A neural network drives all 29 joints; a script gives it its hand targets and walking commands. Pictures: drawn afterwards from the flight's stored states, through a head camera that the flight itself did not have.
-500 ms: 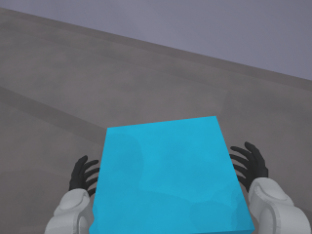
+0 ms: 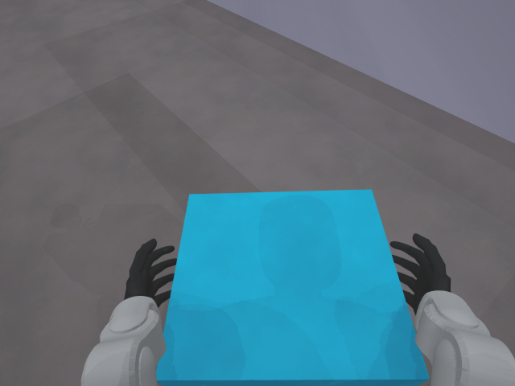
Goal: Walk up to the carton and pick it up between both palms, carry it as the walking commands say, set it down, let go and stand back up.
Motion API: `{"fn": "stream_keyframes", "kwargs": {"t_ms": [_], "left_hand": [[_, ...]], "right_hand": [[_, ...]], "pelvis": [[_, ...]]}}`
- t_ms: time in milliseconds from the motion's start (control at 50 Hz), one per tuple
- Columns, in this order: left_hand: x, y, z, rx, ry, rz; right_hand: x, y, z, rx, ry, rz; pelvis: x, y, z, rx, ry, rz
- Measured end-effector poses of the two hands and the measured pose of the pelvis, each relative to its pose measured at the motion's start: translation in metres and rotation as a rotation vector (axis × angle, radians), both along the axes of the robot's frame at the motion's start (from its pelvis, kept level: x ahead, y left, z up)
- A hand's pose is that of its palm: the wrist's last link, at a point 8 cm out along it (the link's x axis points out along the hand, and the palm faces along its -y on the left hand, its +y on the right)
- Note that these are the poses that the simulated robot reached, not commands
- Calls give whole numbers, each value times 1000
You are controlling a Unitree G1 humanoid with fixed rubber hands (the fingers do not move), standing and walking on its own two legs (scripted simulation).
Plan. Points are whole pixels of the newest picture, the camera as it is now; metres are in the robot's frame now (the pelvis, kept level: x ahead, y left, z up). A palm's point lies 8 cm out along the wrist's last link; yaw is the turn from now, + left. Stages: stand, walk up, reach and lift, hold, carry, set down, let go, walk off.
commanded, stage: carry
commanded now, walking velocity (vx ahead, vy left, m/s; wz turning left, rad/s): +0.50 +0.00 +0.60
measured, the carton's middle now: (282, 301) +0.27 -0.01 -0.04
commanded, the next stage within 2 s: none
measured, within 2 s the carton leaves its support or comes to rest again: neither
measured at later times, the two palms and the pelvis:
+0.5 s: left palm (143, 161) +0.54 +0.23 +0.04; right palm (326, 132) +0.56 -0.13 +0.05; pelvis +0.32 +0.04 -0.03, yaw +9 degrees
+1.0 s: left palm (124, 92) +0.73 +0.30 +0.08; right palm (270, 48) +0.85 -0.04 +0.08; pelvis +0.56 +0.06 +0.00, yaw +21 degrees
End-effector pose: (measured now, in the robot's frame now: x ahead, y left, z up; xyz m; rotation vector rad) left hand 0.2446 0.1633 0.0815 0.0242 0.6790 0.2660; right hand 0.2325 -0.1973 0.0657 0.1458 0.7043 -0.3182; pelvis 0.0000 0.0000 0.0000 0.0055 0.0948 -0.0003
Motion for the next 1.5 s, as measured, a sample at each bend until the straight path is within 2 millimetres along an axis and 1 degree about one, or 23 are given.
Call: {"fn": "stream_keyframes", "kwargs": {"t_ms": [100,140,180,240,280,400,440,480,560,620,680,740,800,900,1000,1060,1100,1140,1200,1280,1340,1400,1500], "left_hand": [[11,22,24,-2,-56,200],[23,26,30,0,-81,248],[43,29,35,3,-109,269],[82,33,31,-2,-120,264],[114,36,21,-15,-112,243],[225,49,-28,-93,-76,147],[259,55,-39,-110,-41,125],[282,64,-39,-98,1,117],[309,88,-25,-71,41,150],[322,109,-6,-93,-31,222],[330,128,8,-118,-87,326],[338,140,10,-153,-99,418],[356,145,7,-177,-86,467],[413,146,5,-156,-48,449],[488,141,-6,-90,2,375],[524,137,-2,-50,-44,363],[541,139,2,-14,-57,365],[552,142,-1,2,-19,381],[552,143,-4,-12,30,437],[557,144,15,16,-2,482],[573,147,35,51,-54,471],[592,150,47,61,-91,442],[622,159,42,23,-102,397]], "right_hand": [[83,27,21,23,-57,187],[112,35,26,14,-82,233],[139,39,30,4,-109,251],[175,42,26,-12,-120,243],[198,43,19,-25,-112,220],[272,50,-8,-70,-75,125],[298,56,-12,-94,-43,107],[321,64,-13,-91,-3,104],[364,89,-2,-75,31,139],[410,117,33,-77,-73,227],[452,146,58,-106,-128,336],[488,169,70,-135,-139,424],[520,181,72,-150,-125,466],[568,176,56,-134,-88,439],[619,160,18,-73,-40,367],[651,155,10,-26,-83,348],[673,158,8,4,-99,354],[693,166,3,0,-67,388],[712,173,3,-12,-17,441],[729,180,10,38,-43,468],[742,183,21,70,-98,458],[751,182,32,78,-138,430],[766,183,39,41,-149,385]], "pelvis": [[59,-17,11,64,-26,56],[83,-20,10,75,-38,76],[109,-20,8,82,-50,93],[148,-15,0,86,-67,103],[176,-9,-8,82,-74,105],[272,18,-44,68,-88,111],[294,26,-45,70,-86,146],[309,33,-35,38,-86,161],[339,47,-11,-18,-84,189],[368,51,2,-43,-88,241],[403,50,12,-68,-86,293],[438,49,17,-88,-85,329],[469,50,18,-95,-84,351],[515,52,14,-86,-60,368],[565,58,1,-53,-25,365],[599,59,-11,-3,-20,385],[612,58,-13,-3,-33,385],[625,56,-6,16,-42,384],[645,53,3,66,-44,382],[667,56,9,95,-61,377],[680,62,11,104,-75,370],[696,72,11,108,-83,359],[723,87,5,95,-96,351]]}}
